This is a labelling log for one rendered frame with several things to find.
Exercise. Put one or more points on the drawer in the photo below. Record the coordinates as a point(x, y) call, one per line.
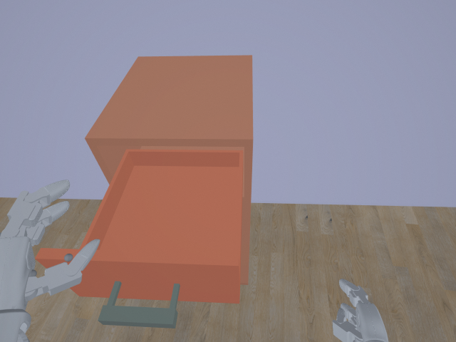
point(168, 217)

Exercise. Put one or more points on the handle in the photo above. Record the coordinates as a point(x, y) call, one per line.
point(139, 316)

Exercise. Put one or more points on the robot left forearm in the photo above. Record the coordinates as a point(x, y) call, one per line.
point(14, 323)

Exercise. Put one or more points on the robot left hand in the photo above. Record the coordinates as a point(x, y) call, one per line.
point(26, 227)

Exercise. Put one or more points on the robot right hand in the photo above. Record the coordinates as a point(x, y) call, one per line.
point(364, 323)

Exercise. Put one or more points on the cabinet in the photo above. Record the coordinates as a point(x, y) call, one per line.
point(182, 103)

